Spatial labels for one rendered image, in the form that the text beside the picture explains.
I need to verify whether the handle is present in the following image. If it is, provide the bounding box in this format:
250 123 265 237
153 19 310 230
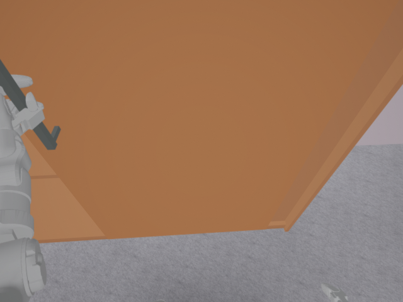
0 59 61 150

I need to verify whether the right robot hand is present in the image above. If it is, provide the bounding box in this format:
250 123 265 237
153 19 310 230
321 282 348 302

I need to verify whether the robot left upper arm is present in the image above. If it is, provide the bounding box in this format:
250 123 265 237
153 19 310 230
0 238 47 302

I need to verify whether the left robot hand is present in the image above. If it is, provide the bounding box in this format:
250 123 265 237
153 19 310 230
0 74 45 136

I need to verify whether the wardrobe door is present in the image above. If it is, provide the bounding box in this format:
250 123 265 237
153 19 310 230
0 0 399 239
271 0 403 221

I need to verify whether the left robot forearm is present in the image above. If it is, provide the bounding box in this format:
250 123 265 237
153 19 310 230
0 129 34 243

